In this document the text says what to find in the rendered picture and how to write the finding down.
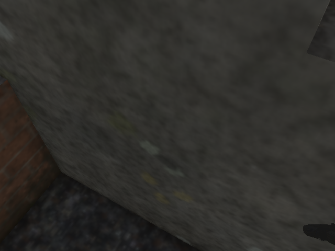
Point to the robot right hand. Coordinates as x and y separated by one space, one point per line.
323 231

